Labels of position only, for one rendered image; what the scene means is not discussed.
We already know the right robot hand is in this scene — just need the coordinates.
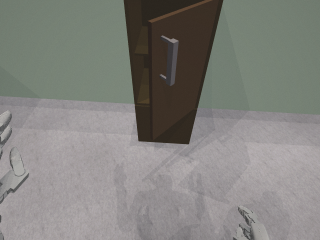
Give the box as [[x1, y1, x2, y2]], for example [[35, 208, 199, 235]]
[[233, 205, 270, 240]]

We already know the cupboard door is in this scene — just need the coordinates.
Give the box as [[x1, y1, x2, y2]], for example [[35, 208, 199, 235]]
[[147, 0, 219, 140]]

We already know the left robot hand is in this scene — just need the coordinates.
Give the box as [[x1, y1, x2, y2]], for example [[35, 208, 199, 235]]
[[0, 110, 29, 204]]

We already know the handle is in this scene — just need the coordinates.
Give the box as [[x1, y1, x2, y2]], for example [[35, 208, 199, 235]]
[[159, 35, 179, 86]]

